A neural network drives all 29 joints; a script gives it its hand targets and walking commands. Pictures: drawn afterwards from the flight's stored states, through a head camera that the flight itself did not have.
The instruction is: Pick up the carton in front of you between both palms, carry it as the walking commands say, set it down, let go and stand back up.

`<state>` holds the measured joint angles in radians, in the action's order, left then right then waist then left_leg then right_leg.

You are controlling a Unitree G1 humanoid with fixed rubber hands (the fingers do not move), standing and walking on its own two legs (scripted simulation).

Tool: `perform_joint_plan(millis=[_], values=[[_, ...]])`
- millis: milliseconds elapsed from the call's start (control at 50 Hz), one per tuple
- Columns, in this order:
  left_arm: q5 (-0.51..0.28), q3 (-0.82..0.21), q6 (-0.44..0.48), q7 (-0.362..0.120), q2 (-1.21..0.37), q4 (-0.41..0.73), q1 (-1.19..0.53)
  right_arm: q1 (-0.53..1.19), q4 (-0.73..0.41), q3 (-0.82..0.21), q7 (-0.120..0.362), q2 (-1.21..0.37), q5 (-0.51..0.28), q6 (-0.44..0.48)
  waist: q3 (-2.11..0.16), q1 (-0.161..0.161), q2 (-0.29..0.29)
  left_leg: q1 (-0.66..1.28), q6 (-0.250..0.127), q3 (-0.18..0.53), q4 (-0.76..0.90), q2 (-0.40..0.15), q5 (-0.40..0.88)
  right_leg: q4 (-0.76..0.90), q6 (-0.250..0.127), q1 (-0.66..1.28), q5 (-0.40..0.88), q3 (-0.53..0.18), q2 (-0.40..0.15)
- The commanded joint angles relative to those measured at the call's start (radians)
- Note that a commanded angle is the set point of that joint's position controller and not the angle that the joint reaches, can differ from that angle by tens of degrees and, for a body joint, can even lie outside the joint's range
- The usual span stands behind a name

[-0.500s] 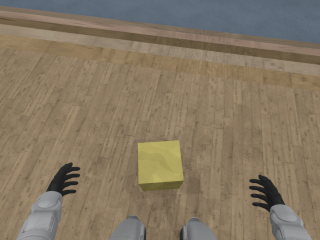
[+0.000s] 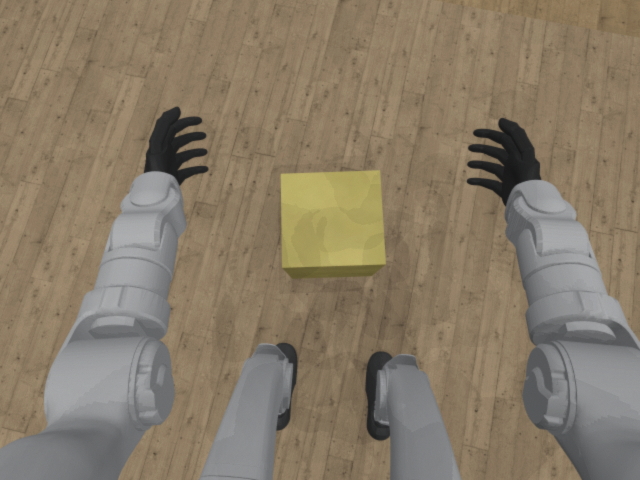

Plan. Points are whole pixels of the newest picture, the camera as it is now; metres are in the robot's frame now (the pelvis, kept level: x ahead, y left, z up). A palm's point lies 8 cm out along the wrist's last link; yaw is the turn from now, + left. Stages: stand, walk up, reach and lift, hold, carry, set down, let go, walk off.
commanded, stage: reach and lift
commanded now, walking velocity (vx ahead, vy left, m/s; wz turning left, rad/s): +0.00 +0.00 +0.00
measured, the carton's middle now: (331, 230) +0.50 +0.02 -0.54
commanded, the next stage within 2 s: none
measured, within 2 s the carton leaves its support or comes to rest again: leaves its support in 1.92 s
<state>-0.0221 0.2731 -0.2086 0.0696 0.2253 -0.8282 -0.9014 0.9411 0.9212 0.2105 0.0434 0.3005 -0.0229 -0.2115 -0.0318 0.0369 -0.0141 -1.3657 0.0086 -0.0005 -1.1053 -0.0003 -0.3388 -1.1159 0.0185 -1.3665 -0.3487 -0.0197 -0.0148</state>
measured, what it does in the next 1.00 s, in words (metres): lowers itself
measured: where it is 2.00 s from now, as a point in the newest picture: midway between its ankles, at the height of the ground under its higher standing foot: (329, 406)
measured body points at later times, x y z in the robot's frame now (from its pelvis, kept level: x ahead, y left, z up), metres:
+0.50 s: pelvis +0.01 -0.01 -0.08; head +0.34 -0.01 +0.23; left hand +0.50 +0.21 -0.23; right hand +0.53 -0.17 -0.24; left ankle +0.08 +0.12 -0.63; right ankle +0.07 -0.13 -0.63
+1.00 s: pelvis -0.05 +0.00 -0.26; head +0.32 +0.00 -0.01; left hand +0.49 +0.20 -0.44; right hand +0.53 -0.17 -0.44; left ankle +0.08 +0.12 -0.63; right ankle +0.07 -0.13 -0.63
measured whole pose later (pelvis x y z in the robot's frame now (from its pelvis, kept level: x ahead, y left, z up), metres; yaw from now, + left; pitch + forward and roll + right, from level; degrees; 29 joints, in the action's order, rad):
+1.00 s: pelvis -0.05 +0.00 -0.26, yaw +0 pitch +41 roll +1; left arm -0.20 0.15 -0.07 0.14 0.31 -1.07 -1.39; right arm 1.49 1.20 0.07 -0.10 0.41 -0.21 -0.07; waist 0.27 0.05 0.00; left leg -2.26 0.03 0.01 -2.06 0.01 -0.51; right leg -2.07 0.03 -2.26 -0.53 -0.04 0.01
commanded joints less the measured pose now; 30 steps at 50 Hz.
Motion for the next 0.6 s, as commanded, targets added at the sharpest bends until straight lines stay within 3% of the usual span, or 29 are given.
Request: perform_joint_plan(millis=[0, 20, 40, 60, 80, 100, 120, 140, 160, 180, 200, 220, 240, 260, 280, 300, 320, 340, 360, 380, 400, 420, 440, 460, 480, 500, 520, 540, 580], values=[[-0.029, 0.004, 0.038, 0.002, 0.065, 0.044, -0.304, 0.331, -0.075, 0.069, -0.016, 0.135, 0.015, 0.036, -0.883, -0.042, 0.012, 0.458, 0.039, 0.002, 0.118, 0.058, 0.171, 0.095, 0.001, 0.325, 0.138, 0.043, 0.070], [0.023, 0.060, 0.048, -0.010, 0.149, 0.074, -0.368, 0.382, -0.081, 0.051, -0.032, 0.155, 0.006, 0.032, -0.880, 0.038, 0.071, 0.401, 0.052, -0.055, 0.099, 0.063, 0.126, 0.109, 0.004, 0.382, 0.110, 0.022, 0.075], [0.006, 0.085, 0.053, -0.016, 0.141, 0.023, -0.361, 0.431, -0.034, 0.005, -0.032, 0.107, 0.003, 0.029, -0.811, 0.047, -0.043, 0.269, 0.034, -0.038, 0.112, 0.072, 0.054, 0.088, 0.013, 0.394, 0.058, 0.022, 0.071], [0.047, 0.084, 0.066, -0.020, 0.130, 0.079, -0.352, 0.396, -0.142, 0.046, -0.041, 0.054, 0.006, 0.057, -0.936, 0.027, -0.074, 0.341, 0.027, -0.049, 0.116, 0.066, 0.176, 0.091, 0.029, 0.403, 0.151, 0.047, 0.088], [0.019, 0.060, 0.079, -0.017, 0.063, 0.012, -0.339, 0.431, -0.051, 0.089, -0.037, 0.145, 0.045, 0.062, -0.938, 0.021, 0.018, 0.363, 0.043, -0.038, 0.096, 0.070, 0.210, 0.097, 0.011, 0.335, 0.170, 0.029, 0.077], [-0.002, 0.062, 0.089, -0.024, 0.065, 0.061, -0.375, 0.440, -0.071, 0.077, -0.040, 0.096, 0.053, 0.073, -0.986, 0.004, -0.062, 0.351, 0.041, -0.040, 0.086, 0.077, 0.209, 0.070, 0.013, 0.376, 0.194, 0.060, 0.087], [0.020, 0.076, 0.088, -0.019, 0.111, 0.044, -0.355, 0.412, -0.008, 0.058, -0.035, 0.085, 0.055, 0.064, -0.990, 0.024, -0.060, 0.332, 0.047, -0.046, 0.089, 0.068, 0.198, 0.055, 0.021, 0.396, 0.204, 0.044, 0.091], [0.011, 0.111, 0.110, -0.030, 0.057, 0.015, -0.302, 0.431, -0.101, 0.075, -0.045, 0.041, 0.054, 0.077, -0.937, 0.048, -0.072, 0.271, 0.036, -0.053, 0.085, 0.077, 0.275, 0.070, 0.010, 0.394, 0.266, 0.038, 0.086], [0.071, 0.118, 0.109, -0.030, 0.108, 0.090, -0.362, 0.426, -0.061, 0.129, -0.049, 0.093, 0.105, 0.072, -0.939, 0.026, -0.015, 0.234, 0.049, -0.047, 0.063, 0.082, 0.216, 0.042, 0.005, 0.398, 0.227, 0.017, 0.078], [0.083, 0.107, 0.113, -0.031, 0.075, 0.085, -0.354, 0.395, -0.009, 0.128, -0.056, 0.034, 0.077, 0.084, -0.987, 0.026, 0.016, 0.288, 0.046, -0.060, 0.075, 0.087, 0.297, 0.066, -0.002, 0.373, 0.301, 0.009, 0.092], [0.091, 0.173, 0.118, -0.037, 0.096, 0.077, -0.313, 0.414, -0.103, 0.085, -0.054, 0.024, 0.060, 0.098, -1.037, 0.091, -0.045, 0.289, 0.040, -0.074, 0.044, 0.076, 0.348, 0.052, 0.013, 0.397, 0.334, 0.015, 0.097], [0.080, 0.139, 0.126, -0.027, 0.033, 0.110, -0.278, 0.432, -0.089, 0.146, -0.052, 0.062, 0.137, 0.107, -1.034, 0.023, -0.037, 0.188, 0.049, -0.066, 0.031, 0.090, 0.356, -0.015, 0.007, 0.458, 0.410, 0.014, 0.093], [0.108, 0.171, 0.133, -0.026, 0.085, 0.107, -0.313, 0.429, -0.056, 0.120, -0.055, 0.033, 0.119, 0.091, -1.028, 0.079, -0.061, 0.162, 0.047, -0.065, 0.005, 0.089, 0.350, -0.019, 0.010, 0.408, 0.409, -0.010, 0.084], [0.054, 0.136, 0.131, -0.027, 0.012, 0.098, -0.297, 0.417, -0.086, 0.175, -0.057, -0.002, 0.145, 0.107, -1.010, 0.001, -0.100, 0.137, 0.047, -0.040, 0.003, 0.093, 0.372, -0.029, 0.017, 0.382, 0.425, 0.023, 0.092], [0.037, 0.085, 0.145, -0.036, -0.039, 0.077, -0.334, 0.373, -0.015, 0.182, -0.060, 0.043, 0.155, 0.117, -0.967, -0.091, -0.040, 0.119, 0.059, -0.030, -0.010, 0.080, 0.377, -0.066, 0.001, 0.333, 0.455, 0.045, 0.091], [0.082, 0.127, 0.150, -0.029, -0.032, 0.095, -0.296, 0.332, 0.003, 0.176, -0.064, 0.031, 0.163, 0.128, -0.937, 0.030, -0.021, 0.164, 0.058, -0.063, -0.054, 0.099, 0.409, -0.063, 0.011, 0.214, 0.376, 0.024, 0.088], [0.083, 0.145, 0.160, -0.033, 0.015, 0.072, -0.288, 0.385, -0.108, 0.100, -0.064, -0.034, 0.114, 0.131, -0.951, 0.046, -0.033, 0.093, 0.043, -0.059, -0.097, 0.074, 0.389, -0.094, 0.001, 0.247, 0.409, 0.014, 0.097], [0.065, 0.124, 0.168, -0.029, 0.002, 0.063, -0.265, 0.316, 0.035, 0.131, -0.061, -0.004, 0.097, 0.138, -0.916, -0.005, 0.009, 0.004, 0.067, -0.058, -0.095, 0.086, 0.328, -0.111, -0.014, 0.241, 0.411, 0.011, 0.079], [0.086, 0.172, 0.163, -0.021, 0.067, 0.023, -0.306, 0.325, -0.013, 0.132, -0.067, -0.029, 0.112, 0.144, -0.953, 0.016, -0.054, 0.074, 0.050, -0.045, -0.113, 0.082, 0.382, -0.124, 0.008, 0.158, 0.387, 0.022, 0.100], [0.121, 0.157, 0.176, -0.018, 0.061, 0.042, -0.247, 0.310, -0.037, 0.148, -0.078, 0.008, 0.099, 0.153, -0.929, 0.088, 0.032, -0.007, 0.061, -0.065, -0.167, 0.090, 0.419, -0.164, -0.009, 0.112, 0.423, -0.004, 0.093], [0.069, 0.141, 0.178, -0.013, 0.058, 0.055, -0.256, 0.335, -0.023, 0.081, -0.065, -0.015, 0.098, 0.154, -0.975, 0.011, -0.087, -0.061, 0.052, -0.044, -0.198, 0.078, 0.364, -0.250, 0.004, 0.191, 0.446, 0.023, 0.089], [0.096, 0.168, 0.185, -0.012, 0.119, 0.030, -0.235, 0.335, -0.043, 0.078, -0.075, -0.015, 0.070, 0.151, -1.013, 0.088, -0.025, -0.051, 0.042, -0.053, -0.236, 0.079, 0.380, -0.256, 0.012, 0.158, 0.436, 0.006, 0.085], [0.032, 0.118, 0.184, -0.014, 0.023, 0.058, -0.247, 0.367, -0.090, 0.079, -0.086, 0.021, 0.090, 0.166, -1.032, 0.018, -0.068, -0.111, 0.053, -0.049, -0.250, 0.091, 0.359, -0.297, 0.011, 0.154, 0.431, 0.030, 0.090], [0.033, 0.109, 0.195, -0.019, 0.102, -0.002, -0.244, 0.349, -0.070, 0.062, -0.098, 0.007, 0.044, 0.159, -1.066, 0.023, -0.073, -0.203, 0.054, -0.069, -0.309, 0.087, 0.313, -0.331, 0.003, 0.171, 0.488, -0.004, 0.083], [-0.029, 0.056, 0.197, -0.020, 0.040, 0.057, -0.222, 0.345, -0.111, 0.059, -0.106, 0.072, 0.060, 0.163, -1.057, 0.020, -0.075, -0.208, 0.057, -0.043, -0.326, 0.085, 0.347, -0.371, 0.016, 0.169, 0.471, 0.015, 0.075], [-0.003, 0.061, 0.193, -0.017, 0.075, -0.013, -0.277, 0.353, -0.051, 0.043, -0.111, 0.046, 0.038, 0.155, -1.014, 0.007, -0.080, -0.246, 0.060, -0.067, -0.383, 0.080, 0.316, -0.385, 0.000, 0.079, 0.450, 0.003, 0.077], [0.012, 0.108, 0.209, -0.007, 0.154, 0.057, -0.303, 0.361, -0.064, 0.005, -0.116, 0.005, -0.026, 0.152, -1.053, 0.097, -0.033, -0.253, 0.047, -0.067, -0.420, 0.078, 0.319, -0.441, 0.022, 0.104, 0.457, -0.007, 0.084], [-0.079, 0.020, 0.190, -0.009, 0.064, 0.055, -0.278, 0.379, -0.072, -0.035, -0.113, 0.019, -0.021, 0.153, -1.022, 0.026, -0.085, -0.301, 0.051, -0.050, -0.415, 0.084, 0.318, -0.474, 0.016, 0.124, 0.459, 0.028, 0.070], [-0.048, 0.057, 0.189, 0.005, 0.187, 0.016, -0.334, 0.448, -0.091, -0.052, -0.116, 0.063, -0.075, 0.146, -1.124, 0.068, -0.090, -0.280, 0.050, -0.078, -0.503, 0.056, 0.282, -0.520, 0.012, 0.065, 0.421, 0.004, 0.072]])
